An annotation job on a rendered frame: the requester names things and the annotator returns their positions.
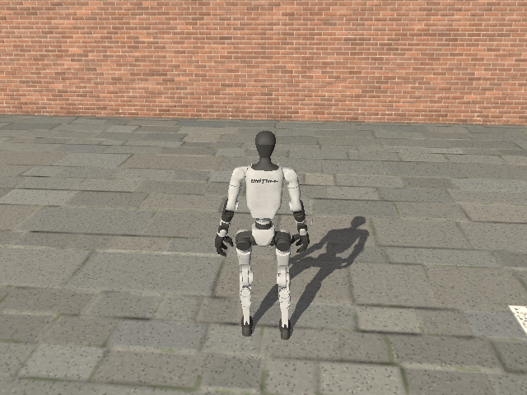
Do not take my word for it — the robot left forearm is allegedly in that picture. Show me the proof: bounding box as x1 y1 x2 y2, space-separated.
217 199 234 237

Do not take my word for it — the robot left foot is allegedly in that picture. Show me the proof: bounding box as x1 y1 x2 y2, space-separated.
241 316 253 337

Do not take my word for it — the robot right hand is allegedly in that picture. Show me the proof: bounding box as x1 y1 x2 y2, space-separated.
291 233 310 253

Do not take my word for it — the robot torso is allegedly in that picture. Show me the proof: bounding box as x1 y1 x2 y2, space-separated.
245 162 284 247

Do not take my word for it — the robot right forearm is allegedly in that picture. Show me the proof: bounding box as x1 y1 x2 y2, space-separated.
293 200 308 235

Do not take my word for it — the robot left hand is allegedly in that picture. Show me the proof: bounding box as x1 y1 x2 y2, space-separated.
215 234 234 257

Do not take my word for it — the right robot upper arm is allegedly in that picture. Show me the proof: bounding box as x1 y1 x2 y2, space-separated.
282 167 302 212

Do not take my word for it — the left robot upper arm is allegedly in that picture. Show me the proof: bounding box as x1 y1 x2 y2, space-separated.
226 166 248 211

